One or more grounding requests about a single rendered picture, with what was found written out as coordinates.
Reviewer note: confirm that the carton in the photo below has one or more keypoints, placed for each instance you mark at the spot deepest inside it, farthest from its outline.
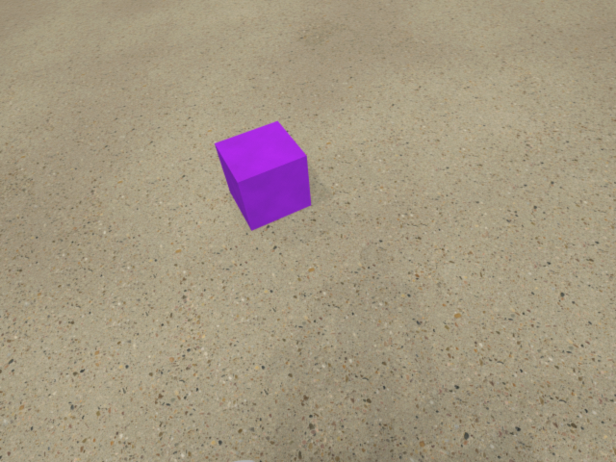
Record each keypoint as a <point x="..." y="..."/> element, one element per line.
<point x="266" y="173"/>

